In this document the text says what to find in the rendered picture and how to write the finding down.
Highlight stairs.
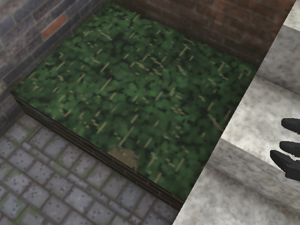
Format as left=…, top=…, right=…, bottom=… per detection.
left=172, top=0, right=300, bottom=225

